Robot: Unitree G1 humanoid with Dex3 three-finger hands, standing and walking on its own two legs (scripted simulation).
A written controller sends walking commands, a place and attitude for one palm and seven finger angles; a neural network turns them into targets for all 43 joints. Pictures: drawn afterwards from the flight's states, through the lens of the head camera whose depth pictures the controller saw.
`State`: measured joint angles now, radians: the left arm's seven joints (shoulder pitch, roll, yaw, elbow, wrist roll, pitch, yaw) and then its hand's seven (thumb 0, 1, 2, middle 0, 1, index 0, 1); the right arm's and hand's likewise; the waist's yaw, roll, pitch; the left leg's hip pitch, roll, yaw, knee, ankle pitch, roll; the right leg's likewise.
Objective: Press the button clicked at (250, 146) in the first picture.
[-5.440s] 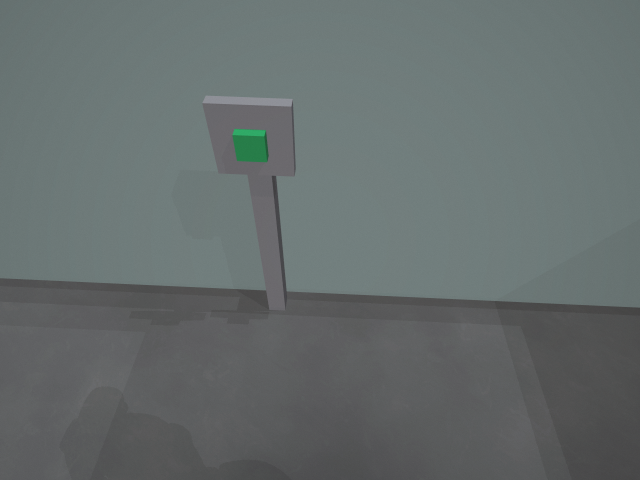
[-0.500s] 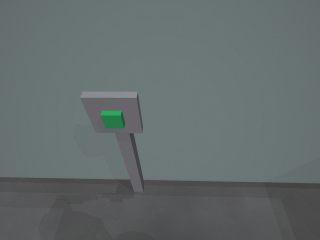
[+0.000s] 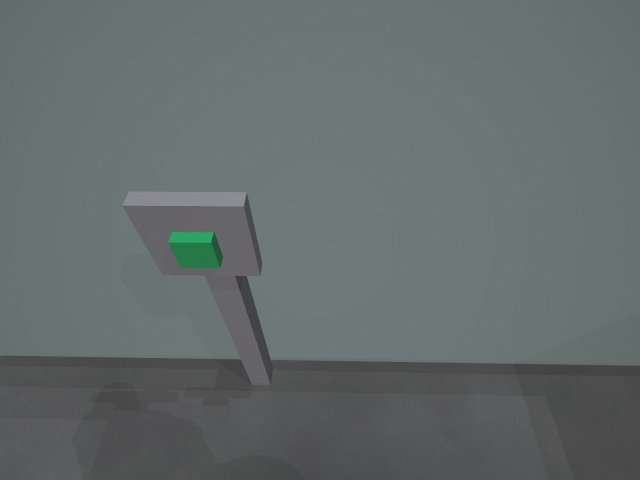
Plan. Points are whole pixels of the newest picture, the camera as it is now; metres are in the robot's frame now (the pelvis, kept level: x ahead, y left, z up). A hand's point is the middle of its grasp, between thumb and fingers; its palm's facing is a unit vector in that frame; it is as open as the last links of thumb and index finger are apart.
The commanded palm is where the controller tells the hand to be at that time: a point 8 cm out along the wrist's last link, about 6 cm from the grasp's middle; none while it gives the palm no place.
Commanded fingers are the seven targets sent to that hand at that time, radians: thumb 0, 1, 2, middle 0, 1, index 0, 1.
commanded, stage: come to a stop and stand still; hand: left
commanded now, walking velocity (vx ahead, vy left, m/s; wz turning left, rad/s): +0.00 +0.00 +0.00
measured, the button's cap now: (197, 248) +0.45 +0.23 -0.02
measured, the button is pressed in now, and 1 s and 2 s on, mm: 0 0 0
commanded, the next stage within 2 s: look again from close up in 0.62 s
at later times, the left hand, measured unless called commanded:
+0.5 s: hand out of the picture +0.02 +0.14 -0.17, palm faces +0.03 -0.98 -0.21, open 7.3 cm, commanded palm none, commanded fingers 0.00 0.90 0.90 -0.20 -0.30 -0.20 -0.30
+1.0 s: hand out of the picture +0.00 +0.14 -0.17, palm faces +0.05 -0.98 -0.19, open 7.4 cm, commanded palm none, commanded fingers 0.00 0.90 0.90 -0.20 -0.30 -0.20 -0.30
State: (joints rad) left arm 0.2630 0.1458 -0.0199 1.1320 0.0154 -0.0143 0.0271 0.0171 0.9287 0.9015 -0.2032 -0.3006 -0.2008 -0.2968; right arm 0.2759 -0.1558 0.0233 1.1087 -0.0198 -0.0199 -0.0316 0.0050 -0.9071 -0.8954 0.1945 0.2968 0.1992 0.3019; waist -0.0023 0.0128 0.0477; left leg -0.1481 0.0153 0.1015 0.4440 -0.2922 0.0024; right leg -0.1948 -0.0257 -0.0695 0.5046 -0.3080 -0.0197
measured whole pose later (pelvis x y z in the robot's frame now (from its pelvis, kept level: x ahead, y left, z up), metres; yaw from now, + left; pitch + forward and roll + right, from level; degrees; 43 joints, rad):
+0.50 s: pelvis +0.02 -0.03 +0.00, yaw +1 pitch +0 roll +1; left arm 0.26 0.16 0.00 1.12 0.01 -0.02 0.03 0.01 0.92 0.90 -0.20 -0.30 -0.20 -0.30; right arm 0.25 -0.15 0.02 1.13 -0.02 -0.01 -0.04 0.01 -0.91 -0.90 0.19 0.30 0.20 0.30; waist 0.00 0.01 0.05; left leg -0.12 0.07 0.07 0.44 -0.31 -0.05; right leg -0.15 0.03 -0.10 0.47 -0.33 -0.07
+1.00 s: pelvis +0.01 -0.03 +0.00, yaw +1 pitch -1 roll +1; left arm 0.28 0.15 0.00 1.13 0.01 -0.02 0.03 0.01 0.91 0.90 -0.20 -0.30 -0.20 -0.30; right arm 0.28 -0.13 0.02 1.15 -0.02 -0.01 -0.04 0.00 -0.91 -0.90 0.19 0.30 0.20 0.30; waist 0.01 0.00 0.04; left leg -0.12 0.07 0.06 0.43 -0.29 -0.05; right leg -0.13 0.03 -0.11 0.45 -0.30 -0.07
